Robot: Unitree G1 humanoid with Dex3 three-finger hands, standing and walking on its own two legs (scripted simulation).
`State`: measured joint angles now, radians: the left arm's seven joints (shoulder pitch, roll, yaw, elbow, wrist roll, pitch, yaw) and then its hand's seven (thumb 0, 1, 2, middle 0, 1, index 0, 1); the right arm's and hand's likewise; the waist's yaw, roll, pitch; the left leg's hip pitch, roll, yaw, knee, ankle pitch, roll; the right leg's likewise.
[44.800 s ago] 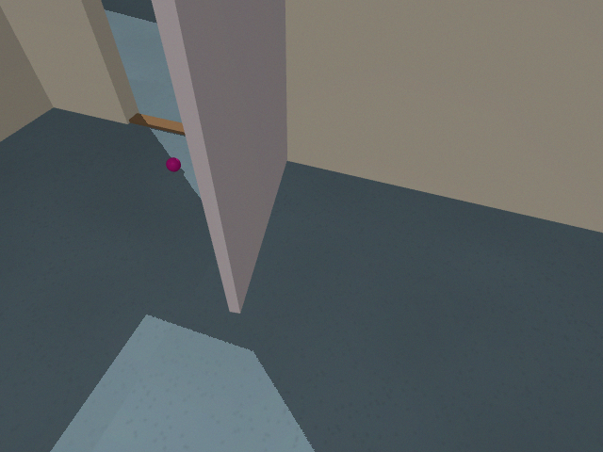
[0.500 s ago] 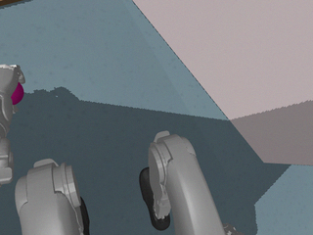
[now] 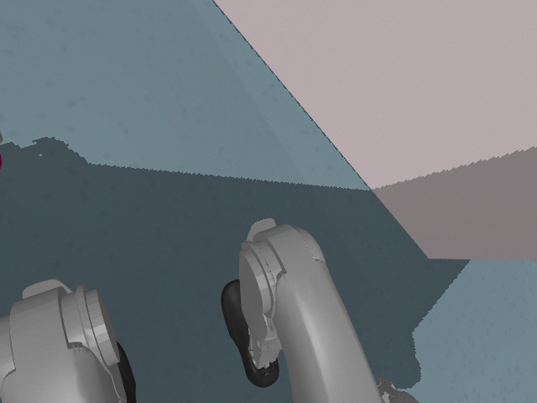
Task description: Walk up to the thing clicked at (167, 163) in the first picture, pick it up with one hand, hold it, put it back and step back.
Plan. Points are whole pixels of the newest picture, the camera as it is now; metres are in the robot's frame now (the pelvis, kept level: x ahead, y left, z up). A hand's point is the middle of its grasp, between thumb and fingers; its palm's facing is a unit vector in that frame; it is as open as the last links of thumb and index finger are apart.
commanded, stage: rest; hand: left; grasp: from above
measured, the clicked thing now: out of the picture +0.49 +0.28 -0.24
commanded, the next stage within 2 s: open in 1.12 s
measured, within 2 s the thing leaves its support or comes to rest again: rests again in 0.76 s
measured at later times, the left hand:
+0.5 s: hand out of the picture +0.47 +0.27 -0.24, palm faces -0.45 -0.13 -0.88, open 9.0 cm
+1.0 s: hand out of the picture +0.47 +0.27 -0.25, palm faces -0.45 -0.13 -0.88, open 9.0 cm
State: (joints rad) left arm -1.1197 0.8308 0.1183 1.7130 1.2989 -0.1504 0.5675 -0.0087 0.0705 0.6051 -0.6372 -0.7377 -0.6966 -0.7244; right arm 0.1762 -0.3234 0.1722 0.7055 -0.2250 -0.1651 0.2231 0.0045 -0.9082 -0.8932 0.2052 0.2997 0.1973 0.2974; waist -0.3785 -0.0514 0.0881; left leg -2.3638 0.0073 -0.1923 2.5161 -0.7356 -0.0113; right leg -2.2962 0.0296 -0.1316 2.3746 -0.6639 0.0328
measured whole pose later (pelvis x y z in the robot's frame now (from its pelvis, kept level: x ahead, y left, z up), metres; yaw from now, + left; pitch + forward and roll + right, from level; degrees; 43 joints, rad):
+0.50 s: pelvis +0.00 +0.00 +0.00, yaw -1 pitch +31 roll -12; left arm -1.14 0.90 0.12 1.77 1.30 -0.15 0.61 -0.01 0.09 0.56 -0.64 -0.73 -0.70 -0.71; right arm 0.16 -0.33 0.23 0.69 -0.24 -0.21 0.26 0.00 -0.91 -0.90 0.20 0.30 0.20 0.30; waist -0.41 -0.08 0.14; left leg -2.36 0.01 -0.21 2.53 -0.73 -0.01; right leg -2.28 0.04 -0.15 2.37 -0.65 0.04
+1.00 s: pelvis +0.00 +0.00 +0.00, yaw -3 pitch +30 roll -14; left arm -1.15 0.95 0.11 1.79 1.29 -0.16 0.63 -0.01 0.10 0.54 -0.64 -0.72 -0.71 -0.70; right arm 0.15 -0.35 0.27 0.67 -0.25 -0.24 0.28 0.00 -0.92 -0.90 0.20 0.30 0.20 0.30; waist -0.43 -0.11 0.18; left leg -2.35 0.01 -0.24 2.54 -0.74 -0.01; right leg -2.26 0.05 -0.17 2.36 -0.64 0.05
